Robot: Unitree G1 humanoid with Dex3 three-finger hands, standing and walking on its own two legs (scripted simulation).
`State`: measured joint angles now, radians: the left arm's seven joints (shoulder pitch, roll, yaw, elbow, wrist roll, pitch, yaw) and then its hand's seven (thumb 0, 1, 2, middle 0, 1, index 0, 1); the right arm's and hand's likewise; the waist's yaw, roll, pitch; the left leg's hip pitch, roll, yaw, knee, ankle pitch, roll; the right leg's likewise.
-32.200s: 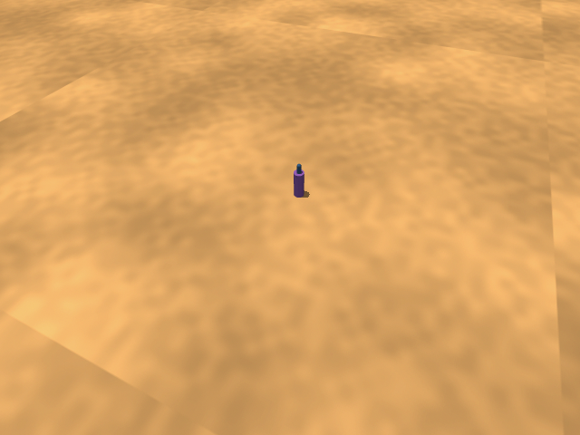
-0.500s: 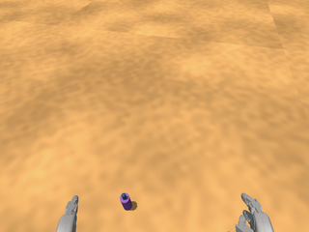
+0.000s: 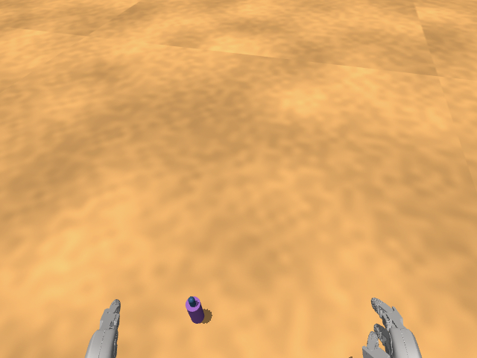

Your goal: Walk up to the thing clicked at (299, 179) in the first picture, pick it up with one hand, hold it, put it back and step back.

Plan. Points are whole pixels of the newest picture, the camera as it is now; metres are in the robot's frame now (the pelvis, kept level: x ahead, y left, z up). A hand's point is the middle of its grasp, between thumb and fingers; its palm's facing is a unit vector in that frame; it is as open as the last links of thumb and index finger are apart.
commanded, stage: home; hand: left
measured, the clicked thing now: (194, 308) +0.42 +0.19 -0.62
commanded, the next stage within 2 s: stand in 0.26 s
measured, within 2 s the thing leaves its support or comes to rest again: neither
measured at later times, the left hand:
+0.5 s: hand (143, 352) +0.17 +0.18 -0.05, palm faces +0.10 -0.96 -0.28, open 16.9 cm
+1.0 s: hand out of the picture +0.11 +0.24 -0.10, palm faces -0.01 -0.94 -0.35, open 7.6 cm
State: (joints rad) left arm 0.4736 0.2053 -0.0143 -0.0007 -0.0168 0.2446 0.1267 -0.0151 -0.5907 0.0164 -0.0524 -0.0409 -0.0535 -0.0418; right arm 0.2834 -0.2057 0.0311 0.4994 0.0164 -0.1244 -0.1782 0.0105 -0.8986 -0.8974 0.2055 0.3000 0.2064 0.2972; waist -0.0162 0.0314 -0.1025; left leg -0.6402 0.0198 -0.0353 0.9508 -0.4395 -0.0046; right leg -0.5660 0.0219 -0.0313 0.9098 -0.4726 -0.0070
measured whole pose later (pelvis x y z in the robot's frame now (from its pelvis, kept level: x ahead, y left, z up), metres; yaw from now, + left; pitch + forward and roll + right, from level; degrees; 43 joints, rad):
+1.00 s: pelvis +0.00 +0.00 +0.03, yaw +0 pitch +0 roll +0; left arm 0.24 0.32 0.02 0.74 0.04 0.01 0.02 0.00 0.84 0.88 -0.21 -0.30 -0.21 -0.30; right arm 0.20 -0.30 -0.04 0.87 -0.05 -0.02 -0.01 0.01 -0.90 -0.89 0.20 0.30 0.21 0.30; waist 0.01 -0.01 0.02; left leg -0.37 -0.01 -0.01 0.71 -0.33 0.01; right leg -0.33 -0.01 -0.01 0.73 -0.39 0.00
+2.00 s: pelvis -0.01 +0.01 +0.06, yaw +0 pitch -3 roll +0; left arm 0.15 0.32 0.00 1.17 0.02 -0.01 0.01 0.00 0.90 0.89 -0.21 -0.30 -0.21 -0.30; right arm 0.13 -0.33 -0.01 1.15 -0.01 0.00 0.00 0.00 -0.90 -0.89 0.20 0.30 0.20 0.30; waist 0.01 0.01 0.07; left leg -0.16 -0.02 -0.01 0.35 -0.14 0.01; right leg -0.11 -0.02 -0.01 0.36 -0.19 0.01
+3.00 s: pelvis +0.01 +0.00 +0.06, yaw +0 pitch -2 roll +0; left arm 0.08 0.35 0.04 1.07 0.00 0.00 0.01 0.00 0.90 0.89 -0.21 -0.30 -0.21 -0.30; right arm 0.05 -0.35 -0.03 1.08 0.00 0.01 0.01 0.00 -0.90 -0.89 0.20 0.30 0.21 0.30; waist 0.00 0.00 0.12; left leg -0.19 -0.01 -0.01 0.41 -0.19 0.01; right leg -0.15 -0.01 0.00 0.41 -0.24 0.00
